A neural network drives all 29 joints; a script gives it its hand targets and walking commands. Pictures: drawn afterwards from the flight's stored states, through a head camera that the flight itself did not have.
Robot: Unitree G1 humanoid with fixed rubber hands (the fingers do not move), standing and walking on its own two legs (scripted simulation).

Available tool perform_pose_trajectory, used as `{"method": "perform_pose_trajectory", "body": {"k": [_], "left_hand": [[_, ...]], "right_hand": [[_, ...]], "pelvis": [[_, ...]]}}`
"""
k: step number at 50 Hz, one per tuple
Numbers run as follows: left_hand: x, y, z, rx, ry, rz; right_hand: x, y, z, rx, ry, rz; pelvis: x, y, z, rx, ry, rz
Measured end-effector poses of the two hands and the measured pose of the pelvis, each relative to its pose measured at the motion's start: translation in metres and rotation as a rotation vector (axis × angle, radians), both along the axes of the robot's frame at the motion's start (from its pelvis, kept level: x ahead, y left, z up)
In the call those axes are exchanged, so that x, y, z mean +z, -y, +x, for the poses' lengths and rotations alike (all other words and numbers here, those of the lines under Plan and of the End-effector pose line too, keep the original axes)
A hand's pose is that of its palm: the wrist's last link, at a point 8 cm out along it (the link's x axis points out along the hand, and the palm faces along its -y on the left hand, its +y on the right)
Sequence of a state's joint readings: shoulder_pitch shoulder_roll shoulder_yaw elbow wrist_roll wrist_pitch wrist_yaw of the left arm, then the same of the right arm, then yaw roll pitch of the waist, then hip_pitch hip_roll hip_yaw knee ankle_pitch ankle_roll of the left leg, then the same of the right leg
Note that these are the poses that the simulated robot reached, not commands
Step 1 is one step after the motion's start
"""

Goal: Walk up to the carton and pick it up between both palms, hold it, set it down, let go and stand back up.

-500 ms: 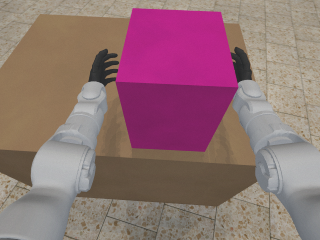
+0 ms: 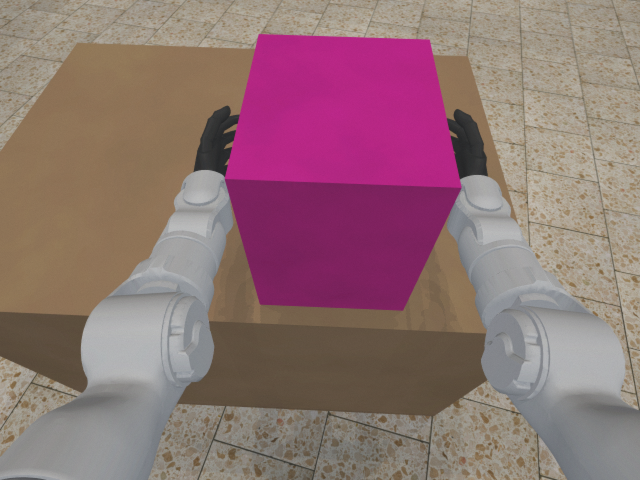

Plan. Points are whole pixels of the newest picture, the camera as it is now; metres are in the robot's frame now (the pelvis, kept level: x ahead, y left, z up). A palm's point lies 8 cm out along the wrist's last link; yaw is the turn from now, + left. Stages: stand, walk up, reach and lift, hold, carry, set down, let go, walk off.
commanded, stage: reach and lift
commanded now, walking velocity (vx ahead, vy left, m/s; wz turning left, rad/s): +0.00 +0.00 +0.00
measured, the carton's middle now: (337, 184) +0.51 -0.01 +0.05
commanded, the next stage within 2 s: none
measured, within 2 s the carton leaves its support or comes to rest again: leaves its support in 1.92 s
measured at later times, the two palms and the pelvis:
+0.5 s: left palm (213, 176) +0.48 +0.15 +0.10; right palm (464, 184) +0.45 -0.17 +0.10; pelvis +0.03 +0.00 +0.01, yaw -1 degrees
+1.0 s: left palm (213, 178) +0.47 +0.15 +0.10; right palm (465, 186) +0.45 -0.17 +0.10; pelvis +0.02 -0.01 +0.01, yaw -1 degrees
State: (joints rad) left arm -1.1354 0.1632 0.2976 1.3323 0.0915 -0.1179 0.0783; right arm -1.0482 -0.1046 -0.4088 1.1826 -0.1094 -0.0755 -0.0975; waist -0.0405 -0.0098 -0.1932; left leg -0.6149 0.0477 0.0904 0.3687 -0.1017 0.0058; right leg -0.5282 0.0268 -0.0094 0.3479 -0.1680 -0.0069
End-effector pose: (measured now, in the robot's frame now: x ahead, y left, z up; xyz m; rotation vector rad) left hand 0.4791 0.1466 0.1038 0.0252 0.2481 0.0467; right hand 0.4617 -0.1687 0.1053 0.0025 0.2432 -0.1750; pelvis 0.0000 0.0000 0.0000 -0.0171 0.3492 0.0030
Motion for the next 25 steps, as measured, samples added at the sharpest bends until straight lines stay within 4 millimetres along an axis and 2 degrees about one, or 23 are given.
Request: {"method": "perform_pose_trajectory", "body": {"k": [10, 18, 25], "left_hand": [[-0.001, -0.001, -0.005, 0.002, 0.025, -0.007], [-0.004, -0.001, -0.002, 0.000, 0.010, -0.015], [-0.004, 0.000, -0.003, 0.001, 0.010, -0.006]], "right_hand": [[-0.004, -0.003, -0.008, -0.016, 0.071, -0.033], [-0.006, -0.003, -0.006, -0.011, 0.069, -0.042], [-0.007, -0.002, -0.007, -0.011, 0.078, -0.033]], "pelvis": [[0.008, 0.000, 0.011, 0.004, 0.105, 0.018], [0.009, 0.001, 0.026, -0.008, 0.147, 0.023], [0.008, 0.005, 0.027, -0.029, 0.152, 0.022]]}}
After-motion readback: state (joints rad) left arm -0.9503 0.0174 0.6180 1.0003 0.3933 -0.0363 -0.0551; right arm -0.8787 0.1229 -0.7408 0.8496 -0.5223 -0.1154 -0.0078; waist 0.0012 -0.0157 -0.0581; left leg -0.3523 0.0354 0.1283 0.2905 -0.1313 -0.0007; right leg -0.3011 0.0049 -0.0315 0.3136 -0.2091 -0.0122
